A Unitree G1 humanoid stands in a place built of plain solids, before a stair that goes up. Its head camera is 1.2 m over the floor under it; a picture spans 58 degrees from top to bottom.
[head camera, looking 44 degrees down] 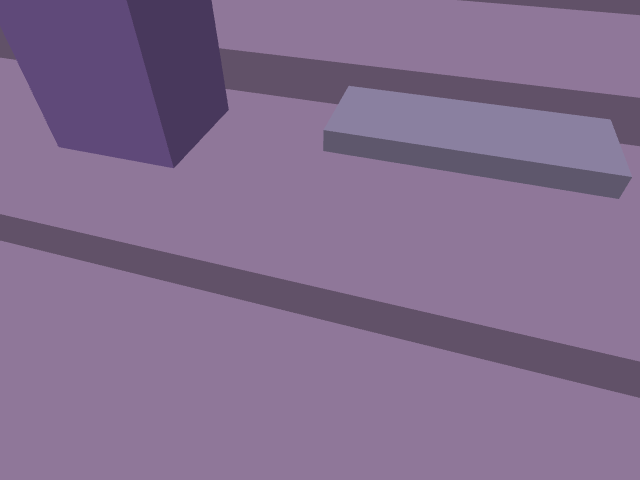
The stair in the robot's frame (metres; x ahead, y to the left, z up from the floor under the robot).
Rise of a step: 0.11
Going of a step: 0.59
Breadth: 1.18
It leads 17 degrees to the right of straight ahead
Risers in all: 3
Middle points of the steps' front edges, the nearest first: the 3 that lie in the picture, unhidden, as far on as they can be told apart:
0.75 -0.36 0.16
1.46 -0.58 0.27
1.89 -0.70 0.38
